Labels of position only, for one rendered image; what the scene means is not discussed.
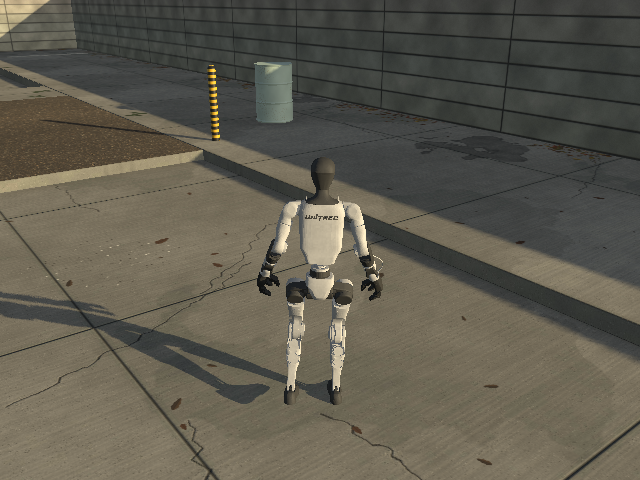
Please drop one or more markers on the left robot upper arm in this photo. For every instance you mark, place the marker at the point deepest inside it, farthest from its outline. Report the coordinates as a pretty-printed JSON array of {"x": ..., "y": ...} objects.
[{"x": 290, "y": 210}]

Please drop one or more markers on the robot left hand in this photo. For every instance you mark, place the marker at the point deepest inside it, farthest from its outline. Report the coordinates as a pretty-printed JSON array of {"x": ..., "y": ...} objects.
[{"x": 261, "y": 281}]

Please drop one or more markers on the left robot forearm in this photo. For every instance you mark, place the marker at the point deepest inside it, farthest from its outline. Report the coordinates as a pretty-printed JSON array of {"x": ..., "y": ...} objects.
[{"x": 270, "y": 261}]

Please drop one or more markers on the right robot upper arm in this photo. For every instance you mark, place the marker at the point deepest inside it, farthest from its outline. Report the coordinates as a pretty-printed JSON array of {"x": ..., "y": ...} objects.
[{"x": 352, "y": 211}]

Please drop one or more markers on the robot right thigh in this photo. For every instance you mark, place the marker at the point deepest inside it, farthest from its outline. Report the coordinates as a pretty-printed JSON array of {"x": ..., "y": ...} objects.
[{"x": 342, "y": 298}]

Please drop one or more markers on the robot right shin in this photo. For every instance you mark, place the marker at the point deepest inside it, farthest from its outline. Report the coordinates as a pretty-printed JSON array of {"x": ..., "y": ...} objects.
[{"x": 337, "y": 354}]

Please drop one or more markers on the robot right hand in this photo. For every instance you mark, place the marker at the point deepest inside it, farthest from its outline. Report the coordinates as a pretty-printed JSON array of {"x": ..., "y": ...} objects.
[{"x": 377, "y": 285}]

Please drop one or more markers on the right robot forearm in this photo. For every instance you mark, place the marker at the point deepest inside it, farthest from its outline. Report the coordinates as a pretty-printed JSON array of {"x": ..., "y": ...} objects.
[{"x": 369, "y": 265}]

